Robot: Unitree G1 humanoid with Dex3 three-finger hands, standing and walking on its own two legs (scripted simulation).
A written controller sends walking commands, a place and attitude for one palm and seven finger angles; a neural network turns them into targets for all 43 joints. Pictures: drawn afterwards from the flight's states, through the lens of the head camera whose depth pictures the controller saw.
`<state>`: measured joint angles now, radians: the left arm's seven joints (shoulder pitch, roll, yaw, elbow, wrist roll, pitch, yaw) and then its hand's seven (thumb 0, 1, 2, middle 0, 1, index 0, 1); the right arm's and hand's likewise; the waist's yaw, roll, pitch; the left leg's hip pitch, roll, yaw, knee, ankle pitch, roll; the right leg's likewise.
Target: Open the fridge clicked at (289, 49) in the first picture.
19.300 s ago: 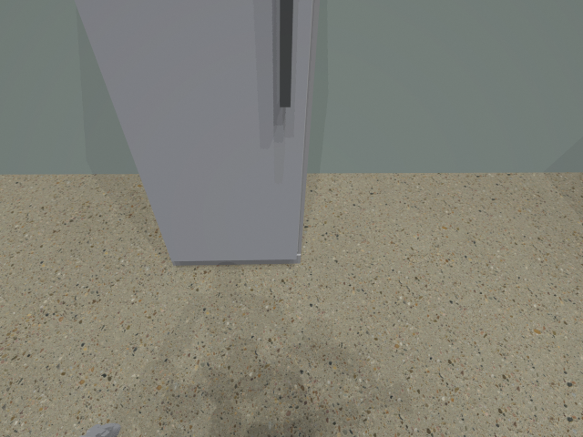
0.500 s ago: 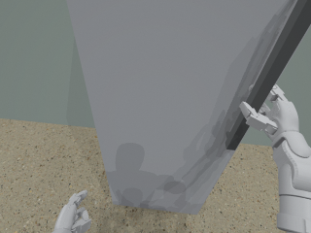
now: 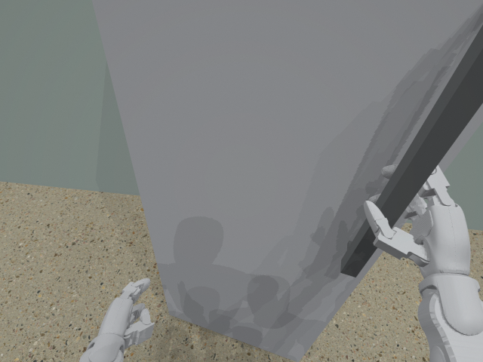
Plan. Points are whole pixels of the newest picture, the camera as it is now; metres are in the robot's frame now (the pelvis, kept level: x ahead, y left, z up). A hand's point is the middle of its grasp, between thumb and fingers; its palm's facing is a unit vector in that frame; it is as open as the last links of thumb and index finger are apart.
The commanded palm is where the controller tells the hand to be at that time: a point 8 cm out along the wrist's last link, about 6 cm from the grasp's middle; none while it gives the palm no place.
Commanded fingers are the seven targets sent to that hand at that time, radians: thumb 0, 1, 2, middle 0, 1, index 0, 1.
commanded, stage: walk backward, drawing the door open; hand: right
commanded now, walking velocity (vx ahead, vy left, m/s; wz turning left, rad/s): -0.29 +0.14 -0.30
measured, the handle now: (401, 175) +0.31 -0.18 +0.23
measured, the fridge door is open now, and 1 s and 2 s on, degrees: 14 37 68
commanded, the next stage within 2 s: stop walking and hold the door back in 1.78 s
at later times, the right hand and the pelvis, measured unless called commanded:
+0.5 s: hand (365, 286) +0.18 -0.11 +0.18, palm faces +0.27 +0.93 -0.24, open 7.9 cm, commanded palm +0.13 -0.16 +0.19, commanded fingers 0.00 -0.90 -0.90 0.45 1.40 0.45 1.40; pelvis -0.09 +0.06 -0.01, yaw -4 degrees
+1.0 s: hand (314, 347) +0.12 -0.05 +0.18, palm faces +0.53 +0.82 -0.23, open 8.2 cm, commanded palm +0.06 -0.08 +0.19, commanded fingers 0.00 -0.90 -0.90 0.45 1.40 0.45 1.40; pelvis -0.09 +0.22 -0.02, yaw -28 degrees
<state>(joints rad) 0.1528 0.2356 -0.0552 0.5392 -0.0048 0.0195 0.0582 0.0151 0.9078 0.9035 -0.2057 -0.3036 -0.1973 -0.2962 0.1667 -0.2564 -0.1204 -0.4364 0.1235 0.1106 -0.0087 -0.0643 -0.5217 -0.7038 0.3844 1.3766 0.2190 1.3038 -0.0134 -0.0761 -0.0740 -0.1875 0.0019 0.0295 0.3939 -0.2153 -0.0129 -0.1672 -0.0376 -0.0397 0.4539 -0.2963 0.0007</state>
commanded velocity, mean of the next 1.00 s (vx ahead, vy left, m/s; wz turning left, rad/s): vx -0.16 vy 0.34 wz -0.70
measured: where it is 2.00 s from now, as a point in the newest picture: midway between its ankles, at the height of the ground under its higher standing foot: outside the picture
